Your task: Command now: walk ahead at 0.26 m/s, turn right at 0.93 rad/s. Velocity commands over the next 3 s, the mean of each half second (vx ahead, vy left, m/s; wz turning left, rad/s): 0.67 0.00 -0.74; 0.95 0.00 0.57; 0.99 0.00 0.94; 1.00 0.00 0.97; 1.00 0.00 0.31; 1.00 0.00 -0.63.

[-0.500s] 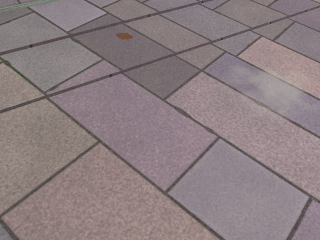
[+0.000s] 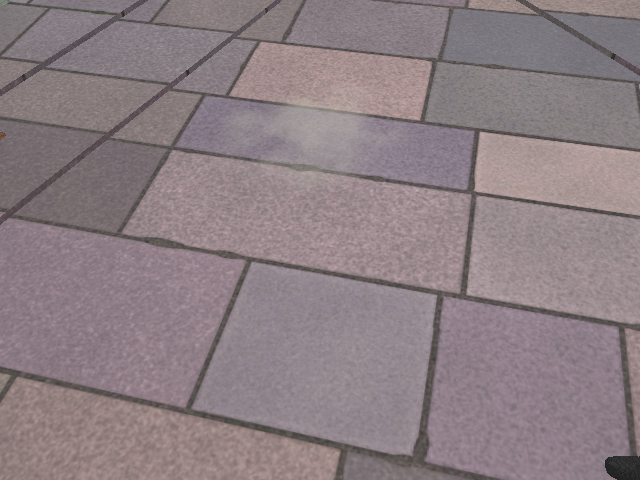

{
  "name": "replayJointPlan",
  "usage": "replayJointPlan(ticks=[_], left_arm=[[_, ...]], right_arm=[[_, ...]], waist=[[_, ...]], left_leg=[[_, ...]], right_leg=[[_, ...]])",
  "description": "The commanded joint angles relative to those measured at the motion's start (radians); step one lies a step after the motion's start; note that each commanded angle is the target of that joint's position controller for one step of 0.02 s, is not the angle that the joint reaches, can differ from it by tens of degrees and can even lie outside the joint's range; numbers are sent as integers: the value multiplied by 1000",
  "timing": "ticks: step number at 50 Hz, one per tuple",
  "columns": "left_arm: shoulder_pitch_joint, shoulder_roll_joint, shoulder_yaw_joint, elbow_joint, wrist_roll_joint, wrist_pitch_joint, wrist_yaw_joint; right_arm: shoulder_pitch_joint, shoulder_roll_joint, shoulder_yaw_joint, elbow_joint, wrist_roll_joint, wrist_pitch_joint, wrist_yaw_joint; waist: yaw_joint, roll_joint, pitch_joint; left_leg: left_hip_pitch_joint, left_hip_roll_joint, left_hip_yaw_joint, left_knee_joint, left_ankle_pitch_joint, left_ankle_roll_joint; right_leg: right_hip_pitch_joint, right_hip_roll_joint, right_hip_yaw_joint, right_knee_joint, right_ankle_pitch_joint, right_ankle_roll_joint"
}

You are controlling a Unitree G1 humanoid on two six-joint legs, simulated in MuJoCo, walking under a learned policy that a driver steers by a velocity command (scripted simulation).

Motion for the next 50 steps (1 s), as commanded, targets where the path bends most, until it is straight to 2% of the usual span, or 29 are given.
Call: replayJointPlan(ticks=[1,3,5,8,9,10,12,14,15,16,17,18,19,20,21,22,25,28,30,32,34,35,36,37,38,40,44,47,50], left_arm=[[-122,48,-16,-67,18,26,-3],[-123,82,-14,-58,34,12,11],[-12,84,-15,-4,42,-18,30],[46,99,-8,30,18,-17,14],[49,280,80,23,-63,64,62],[21,277,79,9,-53,104,83],[4,212,70,-12,-34,118,105],[-10,170,66,-6,-16,115,107],[-15,129,55,-7,-15,111,100],[-24,62,36,-7,-26,103,88],[-139,-28,3,-47,-17,91,94],[18,-43,-2,-122,-69,70,99],[-51,38,1,-76,-30,84,104],[-169,92,13,-71,-3,94,90],[-221,97,15,-69,5,88,74],[-256,77,11,-95,9,78,62],[-361,81,-14,-165,11,76,48],[-413,41,-46,-178,-19,76,33],[-423,52,-47,-167,-27,77,41],[-368,79,-34,-144,-24,72,63],[-80,142,-1,-58,-23,58,96],[97,206,27,-21,-1,46,118],[163,258,43,-9,36,41,125],[137,240,45,-15,7,56,121],[31,171,32,-8,5,59,121],[-39,98,22,12,1,49,116],[-7,31,11,89,-42,12,104],[3,21,9,120,-40,-3,102],[24,66,16,142,-34,-12,109]], right_arm=[[21,-14,25,-17,-52,14,47],[23,-8,39,-12,-26,20,80],[-72,5,60,-48,-10,12,75],[-165,51,96,-78,-7,20,66],[-240,-105,20,-76,73,31,84],[-187,-84,22,-61,98,37,93],[-82,-59,17,-16,120,33,87],[127,-79,-9,78,107,29,63],[276,-102,-25,138,85,25,55],[415,-121,-38,183,45,15,52],[515,-87,-12,198,15,14,61],[432,-171,-31,185,5,3,67],[327,-125,-38,168,22,-7,70],[294,-79,-26,166,36,-14,72],[322,-59,-13,182,26,-21,73],[356,-25,5,223,38,-37,66],[309,-19,14,261,56,-40,59],[326,-44,6,267,80,-32,58],[357,-73,1,279,87,-28,65],[395,-88,3,300,80,-22,66],[397,-136,-8,316,71,-12,67],[378,-103,-5,298,70,-16,72],[463,66,25,265,98,-18,70],[402,-37,4,239,103,-9,72],[298,-52,-6,223,88,3,72],[243,-2,2,222,62,21,93],[148,59,11,176,39,78,122],[21,58,23,114,42,81,138],[-83,35,36,68,47,77,160]], waist=[[-35,-122,45],[-28,-90,18],[39,-71,12],[100,-83,54],[125,-81,82],[107,-143,76],[78,-162,67],[-12,-84,27],[-68,-10,-25],[-126,105,-77],[-169,155,1],[-6,436,-75],[-20,232,20],[-43,72,148],[-63,-3,179],[-42,-13,204],[22,121,205],[16,101,162],[9,63,158],[32,58,84],[171,61,-110],[240,12,-220],[172,-221,-382],[185,-225,-385],[142,-176,-172],[85,-102,-9],[16,-115,107],[-2,-99,143],[-10,-47,177]], left_leg=[[-105,17,-57,-18,254,35],[10,0,-48,-122,355,16],[-99,14,-116,-273,406,-27],[-42,8,-120,-599,357,-71],[-8,-62,-34,-677,334,-74],[73,-51,-72,-726,349,-79],[203,-1,-139,-824,425,-52],[438,15,-90,-896,506,-20],[631,38,-66,-831,463,-10],[819,109,-164,-774,260,-4],[771,177,-267,-660,139,-65],[831,391,-835,-884,-103,75],[726,442,-944,-1019,-547,183],[610,382,-770,-1025,-481,201],[543,311,-660,-1017,-369,198],[493,280,-580,-997,-192,193],[324,139,-387,-1110,123,223],[207,125,-267,-1189,499,220],[283,146,-249,-1183,670,219],[421,145,-224,-1021,999,195],[369,108,-188,-597,1119,165],[168,49,-161,-301,845,159],[-110,-39,-106,50,30,153],[-190,-37,-100,165,76,171],[-257,13,-77,181,181,171],[-211,69,-62,107,244,156],[-246,122,-46,64,279,138],[-266,113,1,-46,446,135],[-180,89,92,-272,580,163]], right_leg=[[-126,-211,360,-327,34,-205],[-194,-158,329,-318,20,-188],[-6,-170,390,-246,35,-202],[10,-137,411,-161,4,-199],[-24,-70,462,-204,10,-184],[-36,-70,480,-169,6,-175],[-53,-63,518,-105,-22,-160],[-105,-14,460,119,-60,-144],[-216,16,388,314,-128,-135],[-394,78,273,636,-192,-122],[-607,92,209,1005,-240,-134],[-830,105,123,1049,-137,-126],[-933,4,112,1079,-31,-119],[-933,-26,114,1038,37,-98],[-909,-35,138,974,45,-85],[-892,-52,212,853,128,-74],[-703,-99,30,488,275,10],[-348,-85,-38,171,432,32],[-250,-57,-66,80,423,19],[-137,-2,-74,1,357,4],[246,15,-62,-45,260,-19],[510,-149,85,-43,75,-39],[745,-479,538,-133,-319,-95],[624,-508,804,-330,-487,-112],[469,-451,649,-352,-414,-94],[230,-376,376,-386,-88,-74],[93,-326,94,-478,155,-38],[58,-269,-119,-511,377,-13],[57,-244,-262,-539,613,11]])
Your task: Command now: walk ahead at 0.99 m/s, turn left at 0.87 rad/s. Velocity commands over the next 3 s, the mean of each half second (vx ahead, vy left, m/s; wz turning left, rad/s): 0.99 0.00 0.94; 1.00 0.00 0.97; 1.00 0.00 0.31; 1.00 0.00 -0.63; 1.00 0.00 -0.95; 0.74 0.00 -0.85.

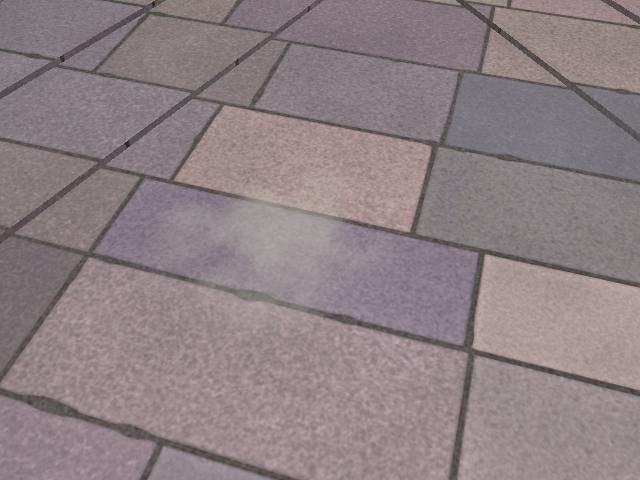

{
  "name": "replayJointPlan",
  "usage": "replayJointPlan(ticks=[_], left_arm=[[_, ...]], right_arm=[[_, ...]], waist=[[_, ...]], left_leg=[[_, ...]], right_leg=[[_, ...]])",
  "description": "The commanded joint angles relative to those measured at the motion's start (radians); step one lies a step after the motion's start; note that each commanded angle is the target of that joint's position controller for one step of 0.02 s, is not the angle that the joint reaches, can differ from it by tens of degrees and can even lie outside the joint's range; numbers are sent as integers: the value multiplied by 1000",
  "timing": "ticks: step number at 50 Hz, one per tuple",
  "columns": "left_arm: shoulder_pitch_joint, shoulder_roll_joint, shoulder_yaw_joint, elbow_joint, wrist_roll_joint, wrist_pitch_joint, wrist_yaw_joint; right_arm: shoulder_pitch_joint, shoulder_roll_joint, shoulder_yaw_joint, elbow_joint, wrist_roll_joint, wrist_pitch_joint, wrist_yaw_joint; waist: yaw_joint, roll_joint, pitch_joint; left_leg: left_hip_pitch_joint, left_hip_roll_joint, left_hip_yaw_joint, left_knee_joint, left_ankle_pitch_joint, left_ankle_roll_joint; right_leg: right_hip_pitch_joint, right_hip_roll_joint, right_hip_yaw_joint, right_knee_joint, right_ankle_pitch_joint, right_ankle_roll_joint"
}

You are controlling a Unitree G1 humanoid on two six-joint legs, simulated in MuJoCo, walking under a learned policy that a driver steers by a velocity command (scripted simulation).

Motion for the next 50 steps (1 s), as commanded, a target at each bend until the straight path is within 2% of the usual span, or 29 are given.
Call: replayJointPlan(ticks=[1,4,5,7,8,9,10,11,12,13,15,16,19,22,25,27,28,29,30,31,32,33,34,35,38,42,46,48,50], left_arm=[[-110,41,-11,-71,-1,-33,4],[-43,124,-1,-59,2,-15,25],[-41,161,7,-66,5,0,37],[-116,216,23,-95,24,37,48],[-143,216,27,-106,29,49,34],[-181,87,0,-137,36,39,11],[-109,56,-18,-267,5,16,7],[-216,102,-24,-289,13,-16,7],[-240,113,-26,-285,10,-30,3],[-257,105,-29,-283,20,-27,4],[-225,87,-37,-268,56,21,0],[-236,77,-40,-273,60,41,-3],[-424,42,-58,-357,42,53,-17],[-520,29,-67,-388,13,48,-29],[-550,64,-59,-407,5,41,-27],[-435,118,-37,-374,3,36,-13],[-279,168,-13,-337,-1,31,1],[-55,213,10,-287,4,29,22],[150,272,30,-252,36,24,43],[9,342,41,-277,61,27,30],[-132,230,34,-305,50,34,22],[-191,145,14,-308,40,40,18],[-190,108,5,-281,42,42,14],[-156,96,-1,-244,37,38,16],[-90,47,-13,-158,7,6,-5],[-130,65,-12,-134,9,-22,-12],[-39,109,-5,-85,13,-21,0],[6,149,-1,-78,13,-8,13],[2,215,11,-77,14,19,29]], right_arm=[[-86,40,39,-89,0,-9,28],[-86,1,37,-83,8,-12,28],[-27,-20,32,-69,10,-12,20],[299,-102,-6,19,11,-10,-4],[460,-144,-36,78,14,-12,-30],[371,-197,-59,79,37,0,-53],[315,-310,-73,26,-6,9,-48],[343,-269,-76,9,-2,11,-62],[315,-210,-64,31,3,3,-70],[278,-171,-52,43,6,-10,-73],[222,-129,-31,30,14,-44,-80],[217,-117,-24,28,20,-58,-76],[231,-136,-30,25,21,-83,-68],[284,-150,-42,32,29,-85,-57],[311,-168,-51,36,32,-80,-61],[288,-201,-59,28,25,-76,-70],[260,-238,-65,24,17,-75,-66],[203,-227,-61,12,9,-83,-60],[186,-57,-17,-24,2,-95,-64],[322,10,13,-91,63,-92,-62],[267,-73,12,-50,28,-71,-73],[198,-103,4,-50,9,-59,-62],[158,-99,4,-50,1,-48,-47],[113,-80,6,-68,-10,-36,-29],[44,-12,31,-128,-10,-1,-1],[-71,-22,44,-196,-2,8,12],[-214,-12,59,-224,-4,4,36],[-201,-13,59,-206,-5,-2,32],[-43,-54,42,-150,-10,-9,12]], waist=[[-69,-49,153],[-85,-86,84],[-125,-118,37],[-291,-153,-121],[-342,-93,-179],[-240,142,-86],[-126,222,-254],[-188,16,-254],[-134,-91,-89],[-75,-132,-9],[1,-152,45],[15,-149,59],[-25,-100,113],[-92,-33,76],[-116,4,40],[-59,13,-37],[32,-1,-134],[159,-11,-233],[198,-203,-354],[31,-530,-432],[22,-319,-277],[22,-189,-167],[16,-94,-96],[11,-87,-56],[-22,-126,15],[-66,-112,76],[-32,-61,148],[-47,-93,102],[-147,-148,3]], left_leg=[[147,-8,71,-201,137,32],[296,-129,180,-303,99,75],[368,-163,188,-316,33,88],[711,-202,124,-334,-118,140],[942,-197,38,-420,-189,171],[1023,-73,-184,-436,-199,203],[1302,144,-733,-578,-230,426],[1253,187,-879,-780,-439,406],[1065,168,-814,-847,-465,348],[898,122,-724,-855,-384,304],[661,31,-575,-861,-254,271],[575,-3,-530,-872,-231,264],[417,-86,-438,-924,-136,235],[473,-112,-413,-890,50,169],[615,-73,-452,-823,190,127],[689,-73,-464,-663,417,80],[688,-88,-446,-467,509,56],[562,-128,-411,-201,451,34],[370,-197,-335,175,-181,39],[112,-257,-224,377,-502,15],[24,-156,-194,427,-367,24],[27,-106,-157,374,-283,16],[54,-70,-144,333,-253,6],[66,-42,-145,305,-254,2],[16,6,-132,281,-218,-3],[28,8,-81,116,-30,-9],[123,-41,85,-193,37,43],[250,-123,150,-275,2,77],[447,-192,131,-315,-103,108]], right_leg=[[-221,-226,-18,-197,607,-21],[-49,-238,-61,-37,1227,10],[-7,-257,-57,74,1392,14],[-72,-301,-17,508,1479,-8],[-227,-251,-9,860,1126,-20],[-559,-49,23,1243,25,-1],[-933,15,218,1493,-176,43],[-1013,-29,337,1417,-85,28],[-987,-83,345,1274,-22,17],[-912,-116,338,1171,-8,23],[-777,-155,338,1059,-24,55],[-740,-169,327,989,-38,72],[-668,-170,269,697,159,100],[-564,-119,254,447,429,79],[-497,-81,269,307,447,53],[-333,-30,275,260,329,38],[-165,-13,266,274,223,28],[86,-63,283,309,135,14],[308,-310,544,284,-244,3],[360,-535,1177,-22,-467,-74],[210,-486,1144,-52,-630,-108],[86,-436,923,-24,-502,-105],[-19,-392,759,-19,-292,-95],[-83,-352,631,-26,-165,-81],[-145,-327,415,-68,93,-49],[-216,-282,151,-142,353,-32],[-138,-241,-19,-173,665,4],[-60,-250,-50,-71,1142,17],[-15,-297,-34,158,1430,4]])
Over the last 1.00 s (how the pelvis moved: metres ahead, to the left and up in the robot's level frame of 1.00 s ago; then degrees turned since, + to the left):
0.59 -0.16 -0.08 -1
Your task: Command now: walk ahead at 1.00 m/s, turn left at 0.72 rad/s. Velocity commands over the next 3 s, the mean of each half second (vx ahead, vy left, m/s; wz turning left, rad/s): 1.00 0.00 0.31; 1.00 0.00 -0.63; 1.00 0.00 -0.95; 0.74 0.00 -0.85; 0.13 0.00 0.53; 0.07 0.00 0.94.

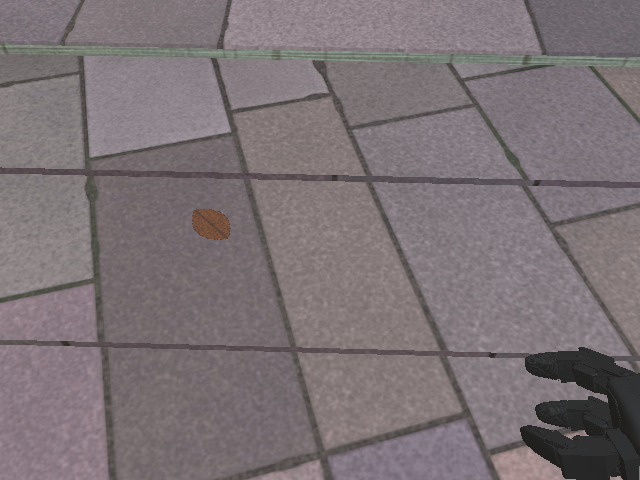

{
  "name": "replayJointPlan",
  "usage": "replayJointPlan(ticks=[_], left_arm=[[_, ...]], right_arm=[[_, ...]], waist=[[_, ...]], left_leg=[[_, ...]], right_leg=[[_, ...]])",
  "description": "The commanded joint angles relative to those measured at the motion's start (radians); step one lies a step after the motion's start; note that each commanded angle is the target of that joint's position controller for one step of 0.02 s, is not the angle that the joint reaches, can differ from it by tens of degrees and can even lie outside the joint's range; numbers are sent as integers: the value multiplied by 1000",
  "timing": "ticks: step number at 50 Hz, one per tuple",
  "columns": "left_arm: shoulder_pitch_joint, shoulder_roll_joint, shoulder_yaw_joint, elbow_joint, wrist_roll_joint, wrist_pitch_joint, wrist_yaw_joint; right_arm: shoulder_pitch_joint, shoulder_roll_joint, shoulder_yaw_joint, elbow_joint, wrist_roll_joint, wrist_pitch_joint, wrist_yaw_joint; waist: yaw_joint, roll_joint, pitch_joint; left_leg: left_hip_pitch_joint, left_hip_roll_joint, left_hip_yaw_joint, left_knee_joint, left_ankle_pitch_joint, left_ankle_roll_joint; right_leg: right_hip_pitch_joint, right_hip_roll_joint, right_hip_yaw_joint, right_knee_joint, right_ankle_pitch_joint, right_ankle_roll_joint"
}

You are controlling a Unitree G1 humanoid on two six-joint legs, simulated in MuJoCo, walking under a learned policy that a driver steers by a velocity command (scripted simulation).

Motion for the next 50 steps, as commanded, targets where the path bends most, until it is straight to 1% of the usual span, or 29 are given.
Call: replayJointPlan(ticks=[1,2,3,4,5,6,8,11,16,20,22,24,25,26,27,28,29,31,33,35,37,40,41,42,43,44,45,46,50], left_arm=[[-108,265,51,-95,5,17,22],[-153,259,49,-113,6,26,16],[-158,191,43,-126,7,24,1],[-38,115,15,-232,-26,11,-12],[-202,179,24,-252,-21,-9,-9],[-212,152,15,-253,-34,-15,-10],[-223,113,0,-228,1,3,-15],[-218,79,-7,-220,22,47,-40],[-494,49,-26,-306,0,35,-63],[-584,65,-26,-329,-10,30,-62],[-549,97,-13,-325,-3,28,-50],[-209,168,21,-222,-8,37,-27],[-13,246,54,-163,5,41,-11],[121,308,92,-129,15,45,-12],[105,243,75,-117,-9,52,-17],[-54,228,70,-134,-2,47,-20],[-105,193,64,-132,-6,44,-21],[-146,110,39,-100,-6,45,-12],[-230,131,41,-122,-1,31,-9],[-335,170,55,-171,-11,22,-11],[-332,237,86,-183,-15,19,-28],[-330,237,96,-193,-17,12,-49],[-341,231,94,-199,-9,7,-53],[-383,176,79,-215,-3,-1,-50],[-423,33,40,-279,-11,-2,-39],[-285,12,21,-311,-52,10,-40],[-266,55,24,-293,-22,36,-43],[-296,75,28,-292,-4,51,-57],[-394,79,30,-322,0,95,-101]], right_arm=[[347,-111,-45,72,-3,-14,-27],[556,-149,-72,150,-5,-19,-47],[543,-213,-109,170,18,-7,-74],[437,-310,-116,111,-13,-1,-77],[509,-260,-118,109,-5,5,-91],[482,-227,-113,151,1,-8,-101],[416,-151,-89,171,0,-48,-110],[425,-83,-61,207,23,-89,-106],[507,-93,-64,244,41,-119,-81],[575,-130,-65,290,41,-126,-92],[585,-170,-69,307,22,-117,-104],[543,-221,-79,308,-18,-89,-117],[586,-152,-54,298,-11,-89,-117],[608,-56,-25,281,34,-102,-110],[517,-80,-25,250,11,-119,-91],[367,-86,-21,189,7,-126,-91],[322,-93,-12,162,-2,-133,-84],[308,-54,1,119,-22,-110,-73],[324,-32,12,92,-31,-68,-67],[254,-41,22,35,-11,-53,-58],[248,-53,19,53,22,-50,-52],[384,-109,-18,105,35,-49,-87],[517,-144,-40,142,24,-54,-105],[715,-203,-67,185,7,-66,-122],[755,-256,-69,180,-18,-76,-132],[520,-244,-63,121,-25,-75,-129],[384,-171,-55,83,-17,-78,-122],[350,-116,-45,85,-4,-83,-109],[437,-58,-37,175,9,-117,-105]], waist=[[-275,-162,-115],[-360,-140,-191],[-297,70,-219],[-136,215,-373],[-232,4,-374],[-173,-36,-185],[-81,-130,-46],[-31,-73,10],[-110,-39,86],[-140,-27,71],[-106,25,-2],[67,59,-199],[112,-60,-340],[143,-269,-502],[132,-198,-549],[76,-116,-292],[42,-39,-222],[-67,6,-108],[-145,-51,-44],[-184,-106,27],[-170,-122,-1],[-230,-83,-80],[-304,-23,-141],[-407,99,-224],[-363,288,-201],[-176,316,-149],[-107,160,-77],[-97,74,-22],[-100,53,26]], left_leg=[[551,-121,0,-56,-117,63],[814,-114,-65,-170,-110,91],[1021,8,-264,-195,-217,85],[1242,315,-842,-326,-238,263],[1178,290,-886,-464,-299,248],[1000,286,-779,-514,-273,214],[688,192,-610,-540,-173,146],[503,122,-478,-621,-128,131],[484,31,-291,-720,142,60],[701,96,-260,-742,481,18],[844,126,-238,-599,869,-7],[830,151,-178,-193,1099,-28],[547,126,-153,168,900,-67],[196,-19,-138,686,172,-128],[61,-111,-203,749,-358,-125],[-69,-24,-235,718,-253,-117],[-64,39,-257,649,-224,-117],[54,80,-256,534,-273,-145],[173,94,-235,391,-367,-179],[339,101,-195,125,-264,-213],[590,33,-119,-71,-169,-243],[769,12,-89,-116,-103,-246],[909,-8,-74,-156,-187,-240],[1074,86,-168,-217,-327,-237],[1045,347,-576,-415,-725,-233],[878,446,-985,-657,-902,-148],[765,460,-906,-630,-928,-83],[674,400,-719,-610,-750,-72],[650,256,-247,-636,-224,-142]], right_leg=[[-248,-271,69,411,1555,-110],[-381,-248,71,700,1396,-130],[-651,-74,82,1101,415,-108],[-1006,7,229,1420,-52,-76],[-1074,-11,359,1416,69,-84],[-1095,-64,357,1323,111,-91],[-958,-132,374,1145,118,-92],[-886,-175,368,967,110,-62],[-864,-134,277,534,520,-78],[-798,-55,229,352,607,-143],[-727,21,205,324,484,-172],[-403,100,180,363,243,-209],[-18,-19,288,443,210,-293],[283,-295,749,372,-76,-468],[271,-321,1105,102,-164,-458],[89,-294,1035,53,-63,-423],[-46,-274,951,62,3,-410],[-362,-181,801,9,11,-372],[-622,-126,682,-41,-22,-365],[-892,-74,603,-118,-20,-352],[-973,-29,571,-129,11,-321],[-874,-34,595,32,88,-270],[-876,9,561,250,213,-240],[-950,92,482,624,213,-209],[-1112,134,463,969,-96,-194],[-1215,100,435,1107,18,-198],[-1214,-2,410,1173,109,-193],[-1182,-41,401,1144,151,-176],[-1170,-85,382,1108,275,-132]])
Over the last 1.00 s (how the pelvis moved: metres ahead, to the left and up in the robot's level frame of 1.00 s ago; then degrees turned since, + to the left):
0.83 0.25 -0.02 56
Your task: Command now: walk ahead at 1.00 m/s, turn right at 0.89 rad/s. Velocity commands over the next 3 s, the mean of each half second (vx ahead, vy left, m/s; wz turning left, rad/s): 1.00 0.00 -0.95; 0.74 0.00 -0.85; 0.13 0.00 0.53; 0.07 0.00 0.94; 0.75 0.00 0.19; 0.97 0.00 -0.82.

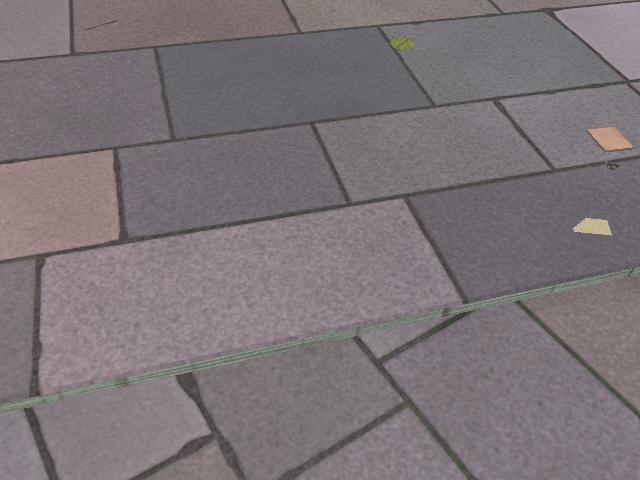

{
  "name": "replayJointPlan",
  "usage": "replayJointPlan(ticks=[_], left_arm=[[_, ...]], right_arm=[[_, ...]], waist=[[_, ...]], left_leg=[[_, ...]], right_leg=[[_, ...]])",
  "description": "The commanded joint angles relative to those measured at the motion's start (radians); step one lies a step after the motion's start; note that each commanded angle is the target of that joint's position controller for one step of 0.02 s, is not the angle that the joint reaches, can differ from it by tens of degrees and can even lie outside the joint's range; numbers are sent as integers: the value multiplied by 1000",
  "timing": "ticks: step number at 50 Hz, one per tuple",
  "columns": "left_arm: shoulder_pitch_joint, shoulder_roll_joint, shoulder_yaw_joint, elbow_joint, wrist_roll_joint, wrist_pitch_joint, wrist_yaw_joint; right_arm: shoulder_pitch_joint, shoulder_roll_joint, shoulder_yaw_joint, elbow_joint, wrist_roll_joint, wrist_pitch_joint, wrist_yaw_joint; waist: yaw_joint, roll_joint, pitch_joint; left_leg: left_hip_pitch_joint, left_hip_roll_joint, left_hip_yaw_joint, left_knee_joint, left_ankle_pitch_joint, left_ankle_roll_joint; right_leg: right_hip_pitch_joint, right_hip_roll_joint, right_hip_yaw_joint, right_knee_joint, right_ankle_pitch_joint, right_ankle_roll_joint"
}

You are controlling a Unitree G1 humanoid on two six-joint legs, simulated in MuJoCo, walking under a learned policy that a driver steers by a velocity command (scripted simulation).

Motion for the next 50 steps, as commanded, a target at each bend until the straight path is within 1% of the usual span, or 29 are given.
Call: replayJointPlan(ticks=[1,6,8,10,11,12,13,14,15,17,20,25,29,31,32,33,34,35,36,37,39,41,42,43,44,47,48,49,50], left_arm=[[-79,-13,-20,-110,4,16,-25],[-258,-21,-43,-171,4,17,-38],[-291,-36,-58,-181,0,16,-39],[-206,0,-49,-160,-2,15,-30],[-46,38,-31,-122,-5,13,-21],[200,90,1,-47,-13,1,-7],[290,155,38,-1,-17,0,17],[198,283,77,-21,-7,31,34],[225,267,76,-65,-1,41,49],[195,199,61,-15,0,18,64],[110,116,29,-9,-6,-29,69],[88,117,31,-11,-11,-75,54],[139,152,50,5,-27,-69,50],[147,183,57,13,-20,-61,53],[174,150,45,0,-46,-60,43],[129,59,14,-37,-43,-75,48],[79,-34,-21,-74,-48,-73,63],[66,-22,-27,-72,-45,-46,67],[6,39,-11,-61,-15,-23,61],[-39,58,1,-66,-2,-8,47],[-55,46,6,-81,-4,32,11],[-94,22,-3,-130,-15,61,-17],[-24,-21,-10,-128,-134,58,0],[7,-22,-22,-122,-129,59,-2],[32,-17,-23,-105,-97,57,-6],[182,39,4,-35,-60,48,-8],[328,88,27,32,-57,43,-4],[336,147,33,61,-57,32,12],[184,199,-9,-24,-3,-4,30]], right_arm=[[6,-71,-18,-27,8,-44,5],[74,-85,-24,29,-5,-49,-3],[81,-113,-27,33,-9,-41,-11],[112,-186,-47,35,-9,-18,-27],[87,-230,-61,24,-16,2,-31],[40,-247,-67,-6,-15,15,-27],[30,-202,-61,-22,-19,15,-14],[4,-106,-34,-150,6,-2,15],[-113,-146,-30,-193,-2,-32,15],[-135,-111,-12,-197,4,-55,12],[-80,-90,-3,-192,-36,9,2],[-340,-28,33,-304,-9,33,29],[-335,-75,20,-282,15,32,27],[-205,-136,-10,-243,15,29,8],[-25,-195,-36,-196,-14,17,-6],[188,-250,-70,-166,-23,22,-21],[207,-248,-70,-153,-33,29,-24],[69,-241,-73,-175,-40,40,-32],[-5,-192,-64,-175,-39,38,-39],[-45,-141,-52,-155,-32,32,-42],[-101,-82,-39,-120,-12,20,-37],[-180,-84,-44,-119,0,8,-26],[-309,-98,-60,-151,41,11,-32],[-363,-112,-65,-164,47,14,-33],[-366,-130,-73,-164,44,11,-31],[-342,-175,-85,-139,52,6,-20],[-325,-150,-74,-125,43,8,-14],[-260,-70,-50,-99,15,19,-12],[-76,44,-17,-92,24,24,-10]], waist=[[10,156,126],[-7,104,165],[8,107,157],[71,172,79],[161,203,-7],[263,210,-126],[278,96,-170],[172,-249,-247],[211,-14,-302],[113,171,-46],[-16,174,60],[21,87,160],[53,22,75],[-9,32,-29],[-81,233,-184],[-177,400,-365],[-165,468,-413],[-115,397,-321],[-99,242,-170],[-79,197,-70],[-4,227,13],[52,253,48],[123,305,43],[150,301,18],[156,262,8],[223,175,-32],[283,80,-63],[256,-184,23],[83,-440,-35]], left_leg=[[108,211,-145,-324,131,60],[205,158,99,-334,482,46],[211,152,174,-278,901,22],[271,197,175,-100,1359,23],[256,233,164,103,1474,38],[137,248,139,402,1424,62],[-110,152,134,748,768,43],[-613,-89,63,1196,-126,-33],[-700,-42,-161,1225,-42,-4],[-669,43,-187,1032,-10,8],[-517,92,-194,889,-127,-28],[-295,89,-130,361,217,-59],[-155,25,-143,155,293,-27],[10,-36,-128,101,170,-11],[379,28,-167,104,74,41],[707,249,-388,77,-124,106],[758,403,-606,-31,-247,112],[589,457,-794,-214,-404,142],[451,415,-695,-230,-332,150],[345,363,-530,-199,-89,134],[198,261,-274,-193,130,85],[107,220,-135,-223,232,85],[101,185,-78,-200,296,114],[36,171,-25,-197,289,123],[-42,151,14,-164,294,131],[-107,160,20,96,434,152],[-157,125,21,355,341,134],[-341,15,18,806,-406,63],[-525,-18,-141,1162,-584,36]], right_leg=[[-259,-77,35,-2,132,16],[-205,-43,-114,-289,197,-28],[-47,18,-212,-447,157,-75],[113,101,-261,-501,54,-107],[273,134,-235,-493,-36,-137],[551,167,-177,-518,-79,-184],[805,97,-1,-625,-121,-221],[1112,-174,594,-835,-265,-416],[1089,-202,766,-965,-308,-390],[787,-187,683,-1055,-133,-322],[440,-75,458,-1068,6,-305],[131,42,325,-1172,57,-232],[346,-2,365,-1061,315,-162],[456,14,373,-844,573,-114],[265,79,296,-529,485,-51],[50,140,223,-223,55,-13],[-75,132,149,-58,-352,-4],[-155,105,66,14,-251,7],[-177,33,47,9,-184,3],[-156,-10,55,-41,-142,14],[-62,-59,77,-139,-126,55],[11,-53,33,-275,-56,82],[43,-95,16,-317,-68,101],[168,-108,-1,-410,-35,109],[314,-90,-21,-487,-1,117],[589,-25,-50,-648,171,80],[730,-3,-40,-725,278,57],[763,-37,12,-762,519,39],[743,-232,220,-621,1249,-13]])
Over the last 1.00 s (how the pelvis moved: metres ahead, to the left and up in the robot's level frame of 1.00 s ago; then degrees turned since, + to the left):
0.88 0.06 0.05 -12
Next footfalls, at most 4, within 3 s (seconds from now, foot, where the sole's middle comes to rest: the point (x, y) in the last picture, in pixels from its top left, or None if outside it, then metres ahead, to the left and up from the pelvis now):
0.24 right None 0.41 -0.09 -0.75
0.62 left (330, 346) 0.84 -0.05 -0.72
0.98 right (485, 379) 0.77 -0.42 -0.75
1.46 left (431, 280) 1.03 -0.32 -0.71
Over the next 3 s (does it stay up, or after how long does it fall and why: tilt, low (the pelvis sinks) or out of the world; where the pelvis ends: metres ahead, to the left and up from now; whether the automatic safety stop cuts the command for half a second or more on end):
stays up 1.22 -0.43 0.06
